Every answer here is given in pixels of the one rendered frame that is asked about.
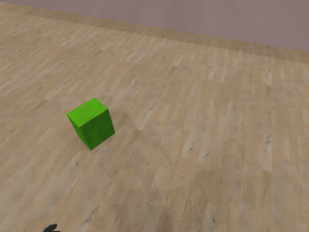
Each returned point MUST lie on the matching carton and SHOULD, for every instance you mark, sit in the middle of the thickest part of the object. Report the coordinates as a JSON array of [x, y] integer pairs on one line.
[[92, 122]]

